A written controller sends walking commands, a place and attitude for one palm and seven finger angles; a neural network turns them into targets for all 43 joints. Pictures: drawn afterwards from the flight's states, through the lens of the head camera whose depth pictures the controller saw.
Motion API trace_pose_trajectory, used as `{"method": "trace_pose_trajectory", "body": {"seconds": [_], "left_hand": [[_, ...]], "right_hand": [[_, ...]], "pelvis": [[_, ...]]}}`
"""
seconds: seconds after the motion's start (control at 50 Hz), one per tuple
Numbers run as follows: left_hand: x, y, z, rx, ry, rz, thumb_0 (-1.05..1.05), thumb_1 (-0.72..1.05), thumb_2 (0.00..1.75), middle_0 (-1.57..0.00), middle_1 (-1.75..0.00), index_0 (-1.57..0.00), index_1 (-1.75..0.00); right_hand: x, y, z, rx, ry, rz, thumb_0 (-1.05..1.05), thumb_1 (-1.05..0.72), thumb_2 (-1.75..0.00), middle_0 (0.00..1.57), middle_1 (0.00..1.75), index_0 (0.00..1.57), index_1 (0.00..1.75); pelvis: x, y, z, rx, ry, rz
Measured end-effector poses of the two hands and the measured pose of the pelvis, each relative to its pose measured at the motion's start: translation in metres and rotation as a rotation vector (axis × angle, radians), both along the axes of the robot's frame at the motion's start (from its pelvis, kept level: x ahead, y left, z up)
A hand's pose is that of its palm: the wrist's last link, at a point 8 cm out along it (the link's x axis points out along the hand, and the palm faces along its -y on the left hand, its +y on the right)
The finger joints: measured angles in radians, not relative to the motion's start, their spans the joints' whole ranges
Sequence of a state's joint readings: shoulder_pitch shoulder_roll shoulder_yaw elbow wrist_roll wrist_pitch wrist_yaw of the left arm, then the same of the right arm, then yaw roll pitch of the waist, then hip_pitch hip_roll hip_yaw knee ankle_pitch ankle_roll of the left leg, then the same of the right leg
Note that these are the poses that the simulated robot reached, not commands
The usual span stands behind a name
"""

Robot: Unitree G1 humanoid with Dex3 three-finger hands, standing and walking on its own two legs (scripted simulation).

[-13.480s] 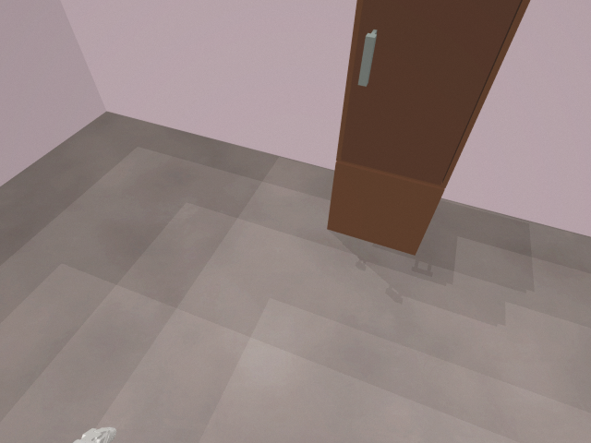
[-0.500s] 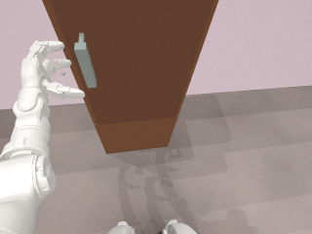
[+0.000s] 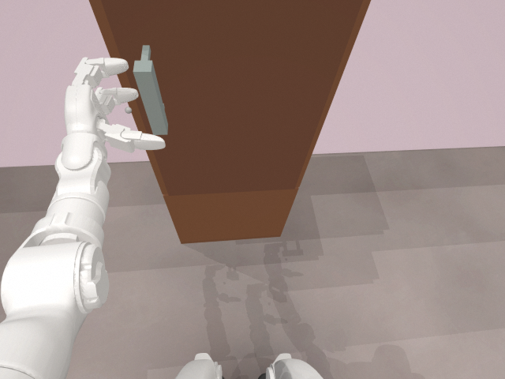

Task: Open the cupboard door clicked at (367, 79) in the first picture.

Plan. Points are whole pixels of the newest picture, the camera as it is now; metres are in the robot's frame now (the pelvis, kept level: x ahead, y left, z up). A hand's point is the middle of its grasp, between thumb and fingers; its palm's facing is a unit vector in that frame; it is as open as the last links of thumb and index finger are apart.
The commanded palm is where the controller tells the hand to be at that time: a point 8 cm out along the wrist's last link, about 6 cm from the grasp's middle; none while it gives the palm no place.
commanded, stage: slide the fingers in behind the handle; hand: left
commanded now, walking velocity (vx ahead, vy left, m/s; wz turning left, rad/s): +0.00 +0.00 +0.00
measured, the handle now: (153, 92) +0.55 +0.14 +0.10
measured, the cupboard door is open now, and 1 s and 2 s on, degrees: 0 0 3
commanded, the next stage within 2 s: close the thumb around the handle in 0.86 s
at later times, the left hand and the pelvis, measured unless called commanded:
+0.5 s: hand (159, 114) +0.50 +0.13 +0.10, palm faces +0.02 -1.00 -0.02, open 14.4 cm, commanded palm +0.48 +0.17 +0.10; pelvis +0.00 +0.00 +0.00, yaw +1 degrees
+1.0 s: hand (164, 109) +0.51 +0.12 +0.10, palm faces +0.06 -1.00 -0.01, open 13.7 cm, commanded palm +0.48 +0.17 +0.10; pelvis +0.00 -0.01 +0.00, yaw -2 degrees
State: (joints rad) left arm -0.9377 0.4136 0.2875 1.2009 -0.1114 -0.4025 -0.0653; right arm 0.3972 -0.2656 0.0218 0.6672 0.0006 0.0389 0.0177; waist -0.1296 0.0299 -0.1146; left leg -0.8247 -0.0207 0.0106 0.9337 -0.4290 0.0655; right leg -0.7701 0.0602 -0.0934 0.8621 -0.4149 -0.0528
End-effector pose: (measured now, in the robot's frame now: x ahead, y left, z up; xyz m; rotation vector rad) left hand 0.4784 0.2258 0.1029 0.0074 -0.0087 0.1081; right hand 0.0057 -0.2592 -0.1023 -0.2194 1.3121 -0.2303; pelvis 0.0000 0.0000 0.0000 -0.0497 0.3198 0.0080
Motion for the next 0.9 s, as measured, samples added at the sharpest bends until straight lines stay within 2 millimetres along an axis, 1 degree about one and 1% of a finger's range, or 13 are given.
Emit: {"method": "trace_pose_trajectory", "body": {"seconds": [0.24,0.4,0.42,0.46,0.52,0.54,0.6,0.68,0.78,0.9], "left_hand": [[-0.002,-0.005,0.000,0.005,0.001,0.023,-0.02,-0.50,0.30,-0.28,-1.22,-0.23,-1.24],[-0.005,-0.010,-0.001,-0.003,-0.003,0.022,-0.02,-0.50,0.30,-0.29,-1.21,-0.17,-1.24],[-0.005,-0.014,-0.001,0.011,-0.002,0.002,-0.02,-0.50,0.30,-0.29,-1.21,-0.17,-1.23],[-0.004,-0.028,-0.001,0.036,0.000,-0.057,-0.02,-0.50,0.30,-0.29,-1.20,-0.18,-1.23],[0.001,-0.053,-0.002,-0.010,0.004,-0.094,-0.02,-0.50,0.30,-0.29,-1.20,-0.22,-1.22],[0.003,-0.058,-0.003,-0.029,0.006,-0.082,-0.02,-0.50,0.30,-0.29,-1.20,-0.23,-1.22],[0.003,-0.057,-0.003,-0.013,0.004,-0.045,-0.02,-0.50,0.30,-0.29,-1.20,-0.29,-1.22],[0.004,-0.056,-0.002,0.020,0.004,-0.035,-0.02,-0.50,0.30,-0.31,-1.21,-0.31,-1.22],[0.006,-0.054,-0.001,0.012,0.009,-0.039,-0.02,-0.50,0.30,-0.33,-1.22,-0.33,-1.23],[0.007,-0.052,-0.002,0.008,0.009,-0.045,-0.02,-0.50,0.30,-0.35,-1.24,-0.35,-1.24]], "right_hand": [[-0.007,-0.008,-0.001,-0.001,0.036,0.021,0.01,-0.91,-0.90,0.20,0.30,0.20,0.30],[-0.005,-0.008,-0.001,0.007,0.031,0.027,0.01,-0.91,-0.90,0.20,0.30,0.20,0.30],[-0.004,-0.008,-0.001,0.009,0.028,0.028,0.01,-0.91,-0.90,0.20,0.30,0.20,0.30],[-0.002,-0.007,-0.002,0.013,0.020,0.028,0.01,-0.91,-0.90,0.20,0.30,0.20,0.30],[0.001,-0.006,-0.002,0.013,-0.002,0.014,0.01,-0.91,-0.90,0.20,0.30,0.20,0.30],[0.003,-0.006,-0.002,0.013,-0.014,0.007,0.01,-0.91,-0.90,0.20,0.30,0.20,0.30],[0.004,-0.003,-0.002,0.021,-0.049,-0.006,0.01,-0.91,-0.90,0.20,0.30,0.20,0.30],[0.002,0.001,-0.004,0.042,-0.062,-0.025,0.01,-0.91,-0.90,0.20,0.30,0.20,0.30],[-0.009,0.002,-0.005,0.048,-0.035,-0.044,0.01,-0.91,-0.90,0.20,0.30,0.20,0.30],[-0.023,-0.003,-0.002,0.030,0.002,-0.059,0.01,-0.91,-0.90,0.20,0.30,0.20,0.30]], "pelvis": [[-0.001,-0.005,-0.001,-0.001,0.006,0.022],[0.000,-0.006,0.000,-0.001,0.003,0.025],[0.000,-0.006,0.000,-0.001,0.002,0.026],[0.000,-0.006,0.000,-0.001,0.000,0.026],[0.001,-0.005,0.001,0.003,-0.002,0.013],[0.001,-0.005,0.001,0.005,-0.002,0.005],[0.002,-0.005,0.001,0.012,-0.004,-0.014],[0.001,-0.006,0.001,0.019,-0.012,-0.028],[-0.001,-0.008,0.002,0.020,-0.010,-0.030],[-0.002,-0.011,0.002,0.020,-0.004,-0.030]]}}
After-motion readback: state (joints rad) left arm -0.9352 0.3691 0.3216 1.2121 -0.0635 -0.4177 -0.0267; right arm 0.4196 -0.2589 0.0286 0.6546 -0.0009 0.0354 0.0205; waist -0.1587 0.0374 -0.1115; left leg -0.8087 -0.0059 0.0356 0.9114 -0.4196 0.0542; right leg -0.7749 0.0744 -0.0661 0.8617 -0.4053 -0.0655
